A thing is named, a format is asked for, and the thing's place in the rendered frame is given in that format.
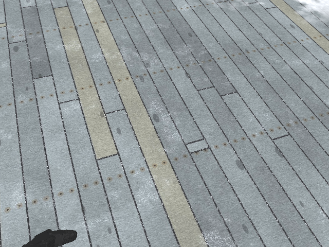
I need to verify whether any robot left hand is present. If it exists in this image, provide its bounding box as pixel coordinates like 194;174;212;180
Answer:
22;229;77;247

